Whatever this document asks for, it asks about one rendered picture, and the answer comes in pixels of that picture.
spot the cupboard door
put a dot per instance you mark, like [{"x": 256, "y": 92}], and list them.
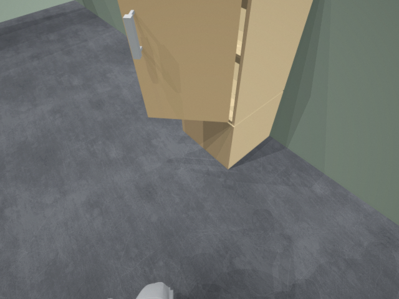
[{"x": 189, "y": 50}]

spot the handle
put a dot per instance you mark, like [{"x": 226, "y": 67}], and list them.
[{"x": 132, "y": 35}]

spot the robot left thigh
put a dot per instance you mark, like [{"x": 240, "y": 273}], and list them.
[{"x": 156, "y": 291}]

